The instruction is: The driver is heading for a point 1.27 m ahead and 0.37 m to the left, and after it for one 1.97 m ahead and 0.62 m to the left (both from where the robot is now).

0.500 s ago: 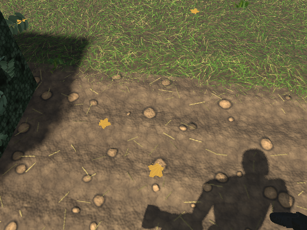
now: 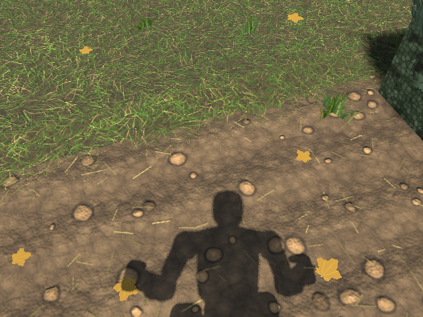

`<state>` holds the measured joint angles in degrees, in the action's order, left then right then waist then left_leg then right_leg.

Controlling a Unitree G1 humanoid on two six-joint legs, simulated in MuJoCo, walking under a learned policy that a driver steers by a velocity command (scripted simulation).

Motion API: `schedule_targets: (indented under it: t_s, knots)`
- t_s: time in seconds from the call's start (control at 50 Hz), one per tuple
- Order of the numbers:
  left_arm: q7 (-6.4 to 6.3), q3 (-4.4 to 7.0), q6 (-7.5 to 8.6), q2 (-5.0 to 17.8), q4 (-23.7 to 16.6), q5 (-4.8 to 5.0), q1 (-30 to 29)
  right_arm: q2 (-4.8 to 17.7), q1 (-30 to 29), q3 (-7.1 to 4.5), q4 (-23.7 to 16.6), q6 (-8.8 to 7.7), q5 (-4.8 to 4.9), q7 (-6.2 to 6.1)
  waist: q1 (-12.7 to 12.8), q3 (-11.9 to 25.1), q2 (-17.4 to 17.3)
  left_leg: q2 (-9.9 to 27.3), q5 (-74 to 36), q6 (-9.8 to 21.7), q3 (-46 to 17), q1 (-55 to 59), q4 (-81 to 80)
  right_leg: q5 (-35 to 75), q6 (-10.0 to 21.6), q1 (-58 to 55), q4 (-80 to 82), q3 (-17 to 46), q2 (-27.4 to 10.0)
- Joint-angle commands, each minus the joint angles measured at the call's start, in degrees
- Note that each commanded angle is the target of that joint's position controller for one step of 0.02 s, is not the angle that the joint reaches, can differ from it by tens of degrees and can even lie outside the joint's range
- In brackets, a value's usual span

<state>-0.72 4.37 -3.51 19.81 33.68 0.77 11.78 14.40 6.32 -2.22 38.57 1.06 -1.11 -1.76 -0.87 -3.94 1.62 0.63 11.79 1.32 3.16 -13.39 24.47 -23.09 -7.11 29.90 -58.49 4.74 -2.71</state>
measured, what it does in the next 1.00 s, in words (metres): steps on the spot, turning left: right foot, then left foot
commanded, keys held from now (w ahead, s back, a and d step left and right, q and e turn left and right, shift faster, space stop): q+shift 0.70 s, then e+shift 0.18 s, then w+e+shift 0.12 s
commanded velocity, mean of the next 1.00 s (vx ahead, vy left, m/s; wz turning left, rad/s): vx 0.03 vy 0.00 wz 0.43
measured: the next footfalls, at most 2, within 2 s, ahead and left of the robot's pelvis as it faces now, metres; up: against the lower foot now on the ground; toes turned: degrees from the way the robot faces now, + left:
right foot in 0.12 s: +0.05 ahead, -0.16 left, +0.00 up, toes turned +3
left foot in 0.48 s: +0.02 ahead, +0.11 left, +0.00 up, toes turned +23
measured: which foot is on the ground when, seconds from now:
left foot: down 0.00-0.12, up 0.14-0.46, down 0.48-0.98, up 1.00-1.00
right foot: up 0.00-0.10, down 0.12-0.48, up 0.50-0.94, down 0.96-1.00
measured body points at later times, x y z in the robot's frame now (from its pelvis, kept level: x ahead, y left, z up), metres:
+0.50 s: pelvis +0.00 +0.00 -0.02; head +0.03 +0.03 +0.43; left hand +0.09 +0.31 -0.12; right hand +0.22 -0.24 -0.10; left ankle -0.02 +0.09 -0.75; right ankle +0.00 -0.16 -0.73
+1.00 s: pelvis +0.05 +0.01 -0.02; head +0.06 +0.00 +0.43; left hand -0.01 +0.29 -0.12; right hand +0.34 -0.10 -0.10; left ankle -0.02 +0.09 -0.74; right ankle +0.09 -0.10 -0.74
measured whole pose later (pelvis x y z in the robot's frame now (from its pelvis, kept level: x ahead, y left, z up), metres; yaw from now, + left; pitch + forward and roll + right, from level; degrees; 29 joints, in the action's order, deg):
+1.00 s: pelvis +0.05 +0.01 -0.02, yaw +29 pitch +1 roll +0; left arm 0.6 2.8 1.5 15.6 44.4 1.7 16.7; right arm 13.6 8.1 -0.4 35.0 -0.2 -0.2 -0.2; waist 2.4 2.3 -1.6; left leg -3.1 25.4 3.1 -3.1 -17.1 38.7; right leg -22.6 2.1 15.8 -36.2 0.2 1.0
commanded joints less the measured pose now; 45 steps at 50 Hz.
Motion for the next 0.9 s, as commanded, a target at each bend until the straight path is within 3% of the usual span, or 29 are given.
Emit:
schedule_targets:
  t_s: [0.02, 0.06, 0.08, 0.1, 0.12, 0.14, 0.16, 0.18, 0.2, 0.24, 0.26, 0.32, 0.36, 0.42, 0.46, 0.48, 0.5, 0.52, 0.54, 0.56, 0.58, 0.6, 0.64, 0.7, 0.74, 0.8, 0.84, 0.88, 0.9]
  knots:
    - [-0.24, -0.94, 1.58, 0.53, -4.00, -0.89, -1.20, 10.82, 0.09, -2.68, -1.81, -0.49, 1.05, 1.40, -0.76, 9.69, -10.09, 11.95, -28.86, 13.08, -10.36, 7.00, -3.54, -1.47, 0.92, -6.43, 12.50, -3.81, 2.17]
    - [-0.41, -0.92, 1.43, -0.03, -1.79, -1.28, 0.87, 8.92, 0.50, -1.64, -0.47, -1.07, 2.20, 2.43, 0.90, 8.86, -10.92, 10.52, -25.44, 11.56, -11.37, 4.56, -1.77, 5.23, 2.14, -14.24, 26.88, -4.74, 3.48]
    - [-0.42, -0.57, 1.41, 0.83, -0.97, -1.22, 2.07, 10.04, 0.97, -1.83, 0.04, -1.22, 3.14, 2.68, 2.09, 7.57, -11.33, 9.87, -24.95, 10.08, -11.91, 2.17, -0.43, 13.00, 3.63, -19.30, 36.47, -6.04, 4.99]
    - [-0.77, 0.22, 1.40, 4.03, -1.08, -1.01, 2.29, 10.98, 3.50, -2.07, 0.71, -1.76, 3.55, 2.77, 1.66, 8.04, -10.93, 9.04, -21.10, 7.13, -13.06, -1.63, 0.50, 18.13, 5.64, -25.76, 38.90, -3.56, 3.29]
    - [-1.49, 1.13, 1.09, 7.88, -1.50, -1.27, 4.87, 9.08, 4.19, -1.38, 0.02, -2.55, 2.14, 3.19, 1.84, 12.30, -5.08, 6.42, -9.37, 2.94, -11.78, -7.30, 5.42, 31.29, 8.52, -35.04, 35.48, 2.96, -5.27]
    - [-2.13, 2.17, 0.14, 12.05, -1.86, -2.32, 2.84, 5.60, 5.65, -0.46, -1.09, -3.46, 1.72, 3.77, 0.34, 13.16, 9.03, 0.77, 10.08, -1.26, -5.51, -16.88, 12.30, 42.73, 15.72, -37.24, 32.08, 8.88, -15.95]
    - [-1.87, 2.32, 0.20, 9.82, -1.68, -2.80, 2.28, 8.68, 2.80, -1.38, -1.59, -3.43, 2.68, 3.23, 3.66, 13.52, 13.22, 0.09, 21.22, -3.40, -1.95, -18.39, 21.94, 38.82, 21.85, -31.21, 35.51, 11.94, -19.85]
    - [-1.76, 1.50, 0.80, 7.09, -2.10, -3.27, 1.41, 11.77, 1.93, -2.88, -1.27, -2.65, 3.41, 2.62, 4.55, 10.45, 11.05, 0.54, 24.01, -4.44, -3.25, -20.97, 33.69, 38.24, 23.12, -28.73, 37.47, 11.28, -19.61]
    - [-1.93, 0.95, 1.31, 5.29, -2.17, -3.08, -1.31, 11.06, 3.82, -3.45, -0.19, -1.40, 3.52, 1.94, 2.88, 8.81, 9.84, 1.17, 22.97, -5.00, -4.23, -22.68, 40.33, 36.78, 21.72, -26.65, 38.07, 7.97, -17.87]
    - [-1.94, 0.46, 2.50, 3.13, -2.43, -1.70, -7.12, 9.35, 7.85, -3.61, 0.90, 1.32, 2.79, 0.62, -0.01, 5.72, 9.48, 2.59, 17.06, -6.65, -4.78, -22.34, 43.26, 33.94, 18.88, -22.18, 38.96, 1.13, -15.09]
    - [-2.02, 0.42, 2.74, 2.65, -2.19, -1.76, -7.92, 8.51, 7.86, -3.46, 0.39, 1.95, 2.57, 0.37, -0.29, 4.91, 8.65, 2.85, 14.25, -7.18, -3.81, -21.98, 42.45, 32.14, 18.28, -20.92, 39.56, -1.19, -14.23]
    - [-2.25, 0.81, 2.81, 2.50, -1.19, -1.82, -8.19, 6.13, 5.49, -2.65, -2.62, 2.29, 2.42, 1.32, 0.61, 5.76, 7.17, 4.56, 8.90, -7.14, -2.10, -19.04, 32.49, 28.15, 17.66, -21.68, 38.99, -5.55, -14.04]
    - [-2.07, 1.67, 2.77, 4.44, -0.34, -1.46, -7.25, 5.79, 4.33, -2.33, -4.71, 2.11, 2.28, 2.55, 1.58, 7.13, 7.15, 4.82, 8.71, -5.82, -0.69, -15.57, 25.87, 30.22, 17.92, -22.75, 38.13, -6.31, -15.87]
    - [-1.19, 2.62, 3.04, 6.38, 0.83, -0.17, -6.82, 7.62, 6.40, -3.23, -6.09, 2.50, 2.42, 3.58, 0.95, 7.90, 7.04, 3.54, 8.67, -3.18, 1.95, -11.16, 18.98, 31.63, 16.83, -23.60, 35.16, -7.17, -18.24]
    - [-0.63, 2.66, 3.18, 5.40, 1.79, 0.83, -7.12, 8.39, 10.01, -4.23, -5.57, 2.89, 2.40, 3.22, -1.25, 7.76, 4.55, 1.06, 1.68, -0.22, 3.23, -3.71, 9.77, 26.10, 12.61, -20.09, 28.52, -10.84, -16.55]
    - [-0.14, 2.37, 3.23, 3.43, 3.21, 0.36, -3.84, 11.62, 13.41, -5.68, -4.81, 2.72, 2.02, 2.26, -1.94, 7.84, -3.19, 1.03, -9.77, 2.70, -1.75, 3.45, 3.30, 17.92, 8.67, -14.68, 18.43, -14.57, -11.98]
    - [0.00, 1.24, 3.29, 0.13, 0.16, -2.45, -5.28, 21.17, 15.67, -8.05, -6.09, 2.19, 1.98, 0.94, -1.24, 6.89, -23.57, 15.58, -36.08, 11.50, -26.04, 14.27, -0.19, -10.57, 1.94, 5.46, -2.22, -18.02, -2.36]
    - [-0.49, 0.94, 3.64, 0.49, -2.47, -2.60, -12.01, 20.71, 16.09, -7.33, -7.64, 0.34, -0.34, 1.73, -4.34, 13.20, -19.84, 21.35, -32.18, 21.16, -38.86, 14.48, -3.69, -18.93, 1.55, 12.30, -13.37, -4.33, 3.72]
    - [-0.80, 1.36, 3.82, 2.32, -2.59, -1.38, -14.35, 18.57, 15.09, -6.75, -7.47, -1.05, -0.45, 2.24, -4.95, 12.88, -12.39, 19.86, -23.87, 19.94, -35.03, 14.72, -5.32, -15.33, 3.15, 14.02, -15.98, -0.38, 2.62]
    - [-1.17, 1.43, 4.09, 2.20, -2.13, -0.83, -14.22, 16.98, 12.60, -6.34, -7.28, -1.71, 0.71, 1.82, -3.19, 10.51, -9.17, 17.06, -18.25, 16.78, -31.62, 12.96, -5.22, -10.03, 4.69, 14.26, -14.40, 1.01, 1.72]
    - [-1.62, 1.73, 4.15, 2.89, -0.99, -1.22, -12.80, 14.94, 9.09, -5.69, -7.80, -1.44, 2.09, 1.24, -1.28, 9.18, -5.68, 14.81, -14.72, 13.84, -28.59, 11.03, -5.00, -5.18, 5.15, 13.95, -11.30, 1.69, 0.61]
    - [-1.79, 2.12, 4.12, 3.76, -0.56, -1.51, -11.72, 13.74, 5.74, -5.07, -8.74, -0.88, 2.63, 0.55, 0.46, 8.63, -6.57, 12.98, -13.97, 12.23, -26.34, 7.74, -5.05, -1.45, 5.14, 11.17, -8.48, 1.86, 0.63]
    - [-1.18, 1.99, 4.22, 2.81, 0.84, -1.51, -9.65, 13.09, 3.80, -4.69, -9.93, -0.06, 1.92, -0.40, 1.55, 9.73, -7.56, 10.00, -15.09, 11.27, -24.08, 5.26, -5.04, 3.51, 4.17, 7.26, -5.92, 1.02, 2.82]
    - [-0.83, 1.32, 4.34, 1.13, 1.86, -1.13, -9.47, 14.12, 4.86, -5.15, -10.09, 0.46, 2.02, -1.03, 0.99, 10.05, -6.95, 8.13, -12.26, 10.96, -25.11, 5.05, -4.41, 5.94, 2.61, 5.58, 3.37, 1.41, 5.21]
    - [-0.62, 1.08, 3.92, 1.40, 3.80, -0.92, -6.97, 13.00, 3.51, -4.51, -10.39, 0.73, 1.46, -1.23, 0.82, 11.46, -8.52, 8.63, -10.92, 10.45, -22.60, 4.94, -3.26, 7.81, 1.80, 2.92, 6.57, 0.11, 3.80]
    - [-0.16, 0.46, 3.56, 1.00, 4.33, -0.80, -6.59, 9.99, 3.41, -2.77, -9.44, 0.72, 0.14, -0.41, -0.61, 11.15, -10.02, 8.87, -10.56, 10.78, -21.09, 0.65, -2.73, 7.07, 1.85, -3.99, 9.93, -1.66, 1.29]
    - [0.40, -0.29, 3.77, -0.11, 4.59, -0.79, -6.03, 6.36, 2.63, -0.99, -8.20, 0.30, -0.73, 0.54, -0.88, 10.13, -9.73, 9.17, -7.89, 10.70, -20.13, -2.09, -3.07, 6.80, 2.77, -9.69, 14.65, -2.14, -0.42]
    - [0.85, -0.36, 4.12, 0.45, 4.30, -0.40, -5.74, 7.12, 1.39, -0.83, -7.04, -0.22, -0.92, 1.32, -0.29, 7.21, -9.96, 8.78, -3.90, 9.96, -18.92, -4.09, -2.75, 8.27, 4.25, -13.84, 21.43, -4.08, 0.45]
    - [0.95, -0.39, 4.30, 1.01, 4.51, -0.26, -4.56, 8.56, 2.76, -1.30, -6.44, -0.42, -0.68, 1.44, -0.52, 7.72, -9.87, 7.67, 9.79, 9.03, -18.46, -3.95, -3.75, 9.24, 5.34, -15.66, 24.55, -6.47, 2.41]
Velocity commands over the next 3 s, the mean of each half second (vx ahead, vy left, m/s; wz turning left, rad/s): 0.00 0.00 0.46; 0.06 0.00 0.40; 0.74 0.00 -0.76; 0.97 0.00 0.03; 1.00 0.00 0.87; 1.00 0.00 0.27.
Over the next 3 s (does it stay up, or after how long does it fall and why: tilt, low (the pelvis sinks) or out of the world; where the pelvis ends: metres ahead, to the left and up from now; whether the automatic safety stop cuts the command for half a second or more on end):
stays up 1.52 0.42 0.00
